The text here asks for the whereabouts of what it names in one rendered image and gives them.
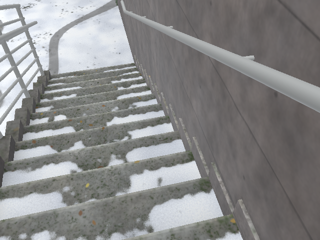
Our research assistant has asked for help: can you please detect stairs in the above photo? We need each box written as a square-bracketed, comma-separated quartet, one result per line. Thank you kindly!
[0, 63, 243, 240]

